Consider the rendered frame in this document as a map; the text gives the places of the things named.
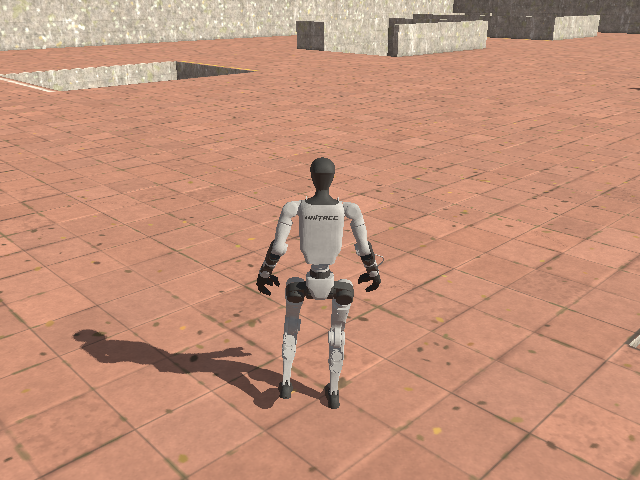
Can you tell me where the robot left hand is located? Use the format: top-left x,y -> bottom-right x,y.
256,274 -> 280,296

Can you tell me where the robot right upper arm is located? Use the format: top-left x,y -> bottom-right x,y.
342,201 -> 371,256

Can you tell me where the robot left upper arm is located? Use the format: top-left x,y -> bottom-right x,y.
271,200 -> 301,256

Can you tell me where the left robot foot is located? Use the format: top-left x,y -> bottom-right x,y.
278,380 -> 293,399

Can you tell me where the right robot forearm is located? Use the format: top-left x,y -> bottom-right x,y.
360,241 -> 379,277

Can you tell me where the robot right hand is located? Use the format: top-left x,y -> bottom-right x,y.
358,273 -> 381,292

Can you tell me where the right robot foot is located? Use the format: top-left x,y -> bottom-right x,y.
325,383 -> 340,409

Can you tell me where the left robot forearm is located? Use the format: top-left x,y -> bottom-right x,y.
259,240 -> 281,278

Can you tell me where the robot foot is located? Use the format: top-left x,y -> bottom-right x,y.
278,380 -> 293,399
325,383 -> 340,409

